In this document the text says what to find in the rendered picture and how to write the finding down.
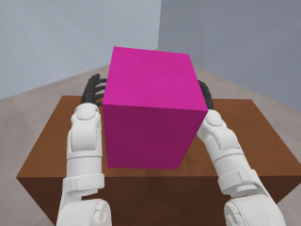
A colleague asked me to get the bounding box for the robot left forearm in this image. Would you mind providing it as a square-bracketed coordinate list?
[56, 103, 104, 226]

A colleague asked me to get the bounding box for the right robot hand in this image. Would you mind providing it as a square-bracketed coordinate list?
[198, 80, 214, 110]

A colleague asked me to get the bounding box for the pedestal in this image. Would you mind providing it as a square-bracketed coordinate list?
[16, 95, 301, 226]

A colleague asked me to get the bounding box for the right robot upper arm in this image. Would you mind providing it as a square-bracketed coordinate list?
[224, 194, 285, 226]

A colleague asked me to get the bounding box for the carton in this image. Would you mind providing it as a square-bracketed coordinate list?
[102, 46, 209, 170]

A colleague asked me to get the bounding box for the robot right forearm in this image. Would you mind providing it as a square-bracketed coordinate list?
[197, 109, 286, 226]

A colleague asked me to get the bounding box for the left robot hand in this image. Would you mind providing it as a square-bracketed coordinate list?
[80, 73, 107, 107]

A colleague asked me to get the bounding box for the left robot upper arm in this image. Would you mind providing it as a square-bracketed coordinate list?
[56, 199, 112, 226]

